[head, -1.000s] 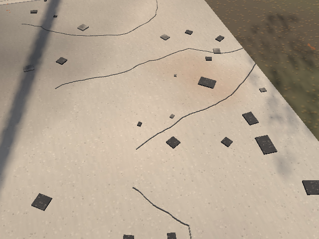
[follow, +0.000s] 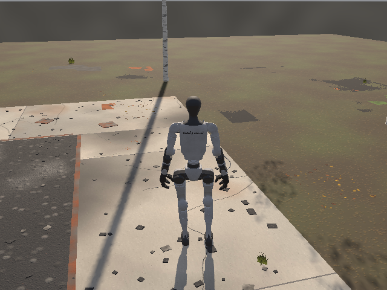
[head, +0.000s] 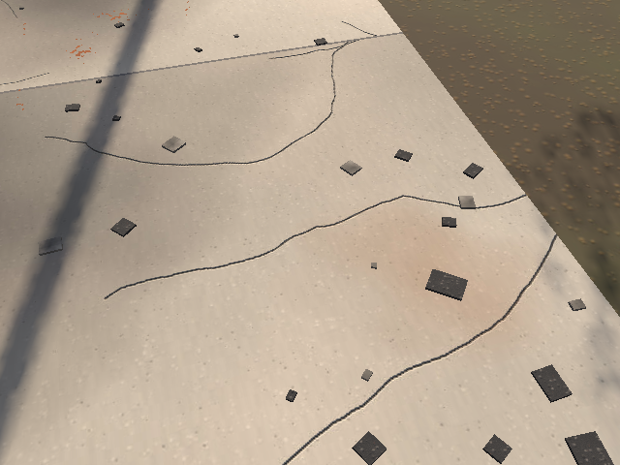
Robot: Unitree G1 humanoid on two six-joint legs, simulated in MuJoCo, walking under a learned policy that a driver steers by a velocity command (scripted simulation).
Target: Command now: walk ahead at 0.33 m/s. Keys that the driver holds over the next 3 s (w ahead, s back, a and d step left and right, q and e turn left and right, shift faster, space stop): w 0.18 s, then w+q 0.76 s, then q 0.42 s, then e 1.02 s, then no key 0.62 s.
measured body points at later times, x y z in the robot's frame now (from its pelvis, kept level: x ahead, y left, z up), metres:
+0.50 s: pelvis +0.15 +0.00 -0.01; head +0.18 -0.01 +0.44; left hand +0.04 +0.22 -0.15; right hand +0.33 -0.22 -0.14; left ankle +0.28 +0.12 -0.71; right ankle +0.01 -0.11 -0.74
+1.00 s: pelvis +0.41 +0.09 +0.00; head +0.44 +0.11 +0.45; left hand +0.51 +0.38 -0.11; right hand +0.49 -0.18 -0.13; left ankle +0.31 +0.11 -0.74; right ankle +0.63 +0.00 -0.69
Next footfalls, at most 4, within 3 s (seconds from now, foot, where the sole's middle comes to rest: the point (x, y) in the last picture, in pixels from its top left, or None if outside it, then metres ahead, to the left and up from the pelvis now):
0.12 right None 0.05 -0.12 -0.78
0.58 left None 0.34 0.12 -0.78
1.12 right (281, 394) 0.69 0.09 -0.78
1.54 left None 0.51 0.25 -0.78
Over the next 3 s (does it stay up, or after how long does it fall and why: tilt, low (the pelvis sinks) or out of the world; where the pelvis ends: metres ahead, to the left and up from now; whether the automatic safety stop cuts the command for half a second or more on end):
stays up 0.50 0.12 0.00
